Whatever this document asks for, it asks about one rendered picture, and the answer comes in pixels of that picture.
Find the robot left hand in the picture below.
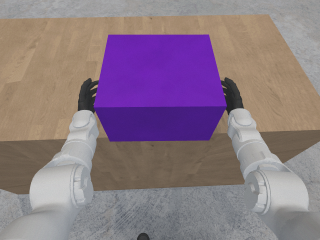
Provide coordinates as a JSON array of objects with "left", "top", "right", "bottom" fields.
[{"left": 77, "top": 78, "right": 99, "bottom": 114}]

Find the carton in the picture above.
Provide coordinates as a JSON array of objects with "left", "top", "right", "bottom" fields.
[{"left": 93, "top": 34, "right": 227, "bottom": 142}]

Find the pedestal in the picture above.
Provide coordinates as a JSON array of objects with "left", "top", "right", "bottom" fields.
[{"left": 0, "top": 14, "right": 320, "bottom": 195}]

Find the robot right hand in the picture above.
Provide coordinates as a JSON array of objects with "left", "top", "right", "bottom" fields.
[{"left": 221, "top": 77, "right": 244, "bottom": 115}]

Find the robot right forearm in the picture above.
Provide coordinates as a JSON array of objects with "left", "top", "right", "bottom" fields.
[{"left": 227, "top": 108, "right": 309, "bottom": 208}]

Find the robot left forearm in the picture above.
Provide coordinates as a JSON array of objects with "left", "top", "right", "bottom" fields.
[{"left": 29, "top": 110, "right": 99, "bottom": 208}]

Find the right robot upper arm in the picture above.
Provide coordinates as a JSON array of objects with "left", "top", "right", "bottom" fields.
[{"left": 243, "top": 169, "right": 320, "bottom": 240}]

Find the left robot upper arm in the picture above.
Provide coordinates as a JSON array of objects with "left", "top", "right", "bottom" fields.
[{"left": 0, "top": 163, "right": 94, "bottom": 240}]

